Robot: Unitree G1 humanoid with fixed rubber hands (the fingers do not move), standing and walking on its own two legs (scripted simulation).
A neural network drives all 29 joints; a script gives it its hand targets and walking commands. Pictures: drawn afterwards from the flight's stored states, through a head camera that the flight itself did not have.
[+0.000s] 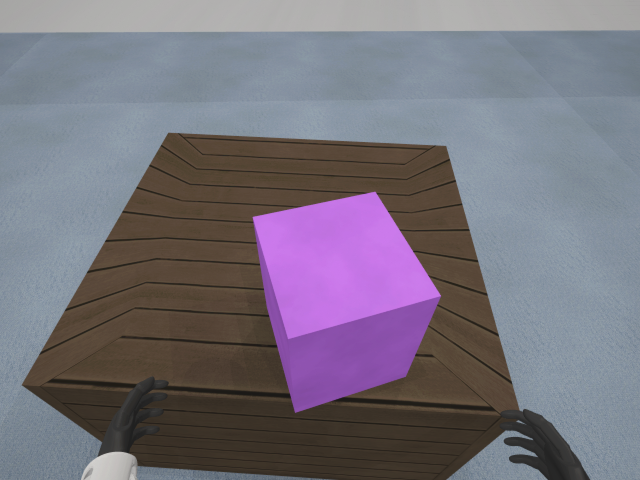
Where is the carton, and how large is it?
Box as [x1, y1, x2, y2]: [253, 192, 440, 412]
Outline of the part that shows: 375,192 253,217 267,309 295,412 405,376 439,299 439,293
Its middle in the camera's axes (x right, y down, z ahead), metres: +0.02 +0.10 +0.63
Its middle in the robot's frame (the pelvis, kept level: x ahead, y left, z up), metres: +0.41 -0.01 -0.06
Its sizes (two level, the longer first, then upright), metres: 0.210 0.200 0.250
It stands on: a pedestal, 0.57 m high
